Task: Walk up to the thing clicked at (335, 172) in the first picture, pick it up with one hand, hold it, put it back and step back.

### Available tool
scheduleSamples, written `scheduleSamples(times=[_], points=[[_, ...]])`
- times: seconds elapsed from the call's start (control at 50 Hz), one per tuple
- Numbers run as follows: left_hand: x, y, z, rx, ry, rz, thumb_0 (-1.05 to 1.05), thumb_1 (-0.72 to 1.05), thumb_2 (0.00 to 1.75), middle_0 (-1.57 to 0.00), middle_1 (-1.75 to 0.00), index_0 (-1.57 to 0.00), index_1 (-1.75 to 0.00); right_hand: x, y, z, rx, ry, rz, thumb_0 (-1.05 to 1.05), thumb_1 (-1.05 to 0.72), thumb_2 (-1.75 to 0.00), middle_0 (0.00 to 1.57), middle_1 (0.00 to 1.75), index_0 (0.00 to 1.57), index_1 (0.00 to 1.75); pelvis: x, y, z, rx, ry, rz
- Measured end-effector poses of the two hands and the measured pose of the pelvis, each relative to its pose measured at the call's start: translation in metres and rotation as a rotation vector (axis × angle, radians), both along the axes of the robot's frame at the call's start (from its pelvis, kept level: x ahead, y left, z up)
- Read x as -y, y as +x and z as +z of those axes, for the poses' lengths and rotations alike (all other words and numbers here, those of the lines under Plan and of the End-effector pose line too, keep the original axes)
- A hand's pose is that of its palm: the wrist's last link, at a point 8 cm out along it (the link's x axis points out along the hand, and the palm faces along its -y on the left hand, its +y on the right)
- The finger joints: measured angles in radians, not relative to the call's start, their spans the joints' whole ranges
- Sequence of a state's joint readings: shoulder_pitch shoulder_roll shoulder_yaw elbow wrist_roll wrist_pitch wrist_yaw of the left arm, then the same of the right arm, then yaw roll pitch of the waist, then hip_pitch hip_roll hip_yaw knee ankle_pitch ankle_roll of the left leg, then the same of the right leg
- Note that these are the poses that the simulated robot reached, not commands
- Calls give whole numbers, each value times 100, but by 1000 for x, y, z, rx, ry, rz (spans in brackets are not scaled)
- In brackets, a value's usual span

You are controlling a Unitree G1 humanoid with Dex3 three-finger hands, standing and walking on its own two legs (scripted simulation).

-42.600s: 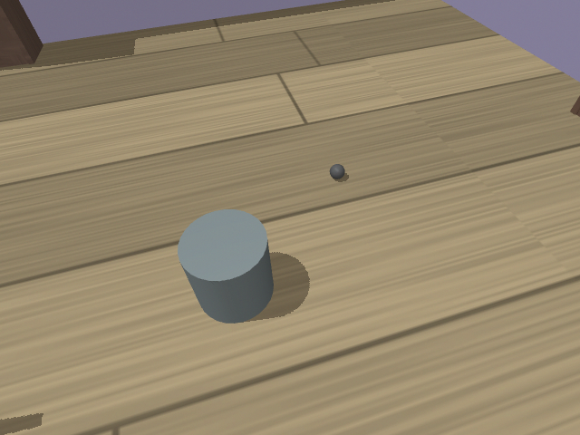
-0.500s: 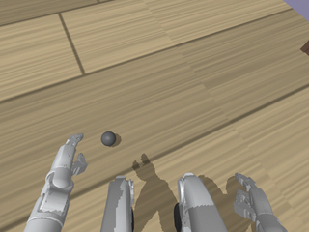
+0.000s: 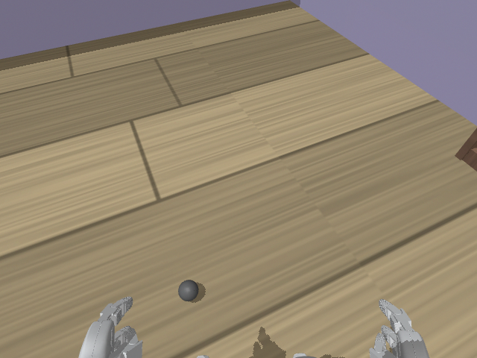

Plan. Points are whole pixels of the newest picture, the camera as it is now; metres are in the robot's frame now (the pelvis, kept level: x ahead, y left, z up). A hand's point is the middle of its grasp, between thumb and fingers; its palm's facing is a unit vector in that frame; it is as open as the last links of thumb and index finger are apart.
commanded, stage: home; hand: left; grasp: from above
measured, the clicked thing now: (188, 290) +0.48 +0.20 -0.67
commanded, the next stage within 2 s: none
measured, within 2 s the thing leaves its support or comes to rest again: neither
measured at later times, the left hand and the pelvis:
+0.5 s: hand (135, 353) +0.17 +0.18 -0.04, palm faces +0.06 -0.98 -0.20, open 7.4 cm; pelvis +0.01 +0.00 +0.01, yaw +1 degrees
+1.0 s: hand out of the picture +0.17 +0.18 -0.04, palm faces +0.05 -0.98 -0.20, open 7.4 cm; pelvis +0.00 +0.00 +0.01, yaw +0 degrees
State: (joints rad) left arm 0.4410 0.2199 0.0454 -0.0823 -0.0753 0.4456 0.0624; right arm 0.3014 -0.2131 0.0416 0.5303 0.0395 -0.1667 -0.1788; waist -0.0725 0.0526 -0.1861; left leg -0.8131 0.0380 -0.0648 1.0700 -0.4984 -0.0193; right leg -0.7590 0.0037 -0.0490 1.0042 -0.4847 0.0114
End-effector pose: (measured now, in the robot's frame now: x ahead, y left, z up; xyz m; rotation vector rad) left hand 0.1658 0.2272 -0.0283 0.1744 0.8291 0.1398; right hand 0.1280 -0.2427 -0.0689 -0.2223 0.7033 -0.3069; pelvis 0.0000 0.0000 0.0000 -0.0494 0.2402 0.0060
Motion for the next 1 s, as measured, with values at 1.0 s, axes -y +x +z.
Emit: scheduleSamples(times=[1.0], points=[[-2,-18,18,15,-11,-11,1,91,90,-20,-30,-20,-30,-5,22,21,102,-22,64,1,-90,-90,20,30,20,30,-1,4,9,67,5,8]])
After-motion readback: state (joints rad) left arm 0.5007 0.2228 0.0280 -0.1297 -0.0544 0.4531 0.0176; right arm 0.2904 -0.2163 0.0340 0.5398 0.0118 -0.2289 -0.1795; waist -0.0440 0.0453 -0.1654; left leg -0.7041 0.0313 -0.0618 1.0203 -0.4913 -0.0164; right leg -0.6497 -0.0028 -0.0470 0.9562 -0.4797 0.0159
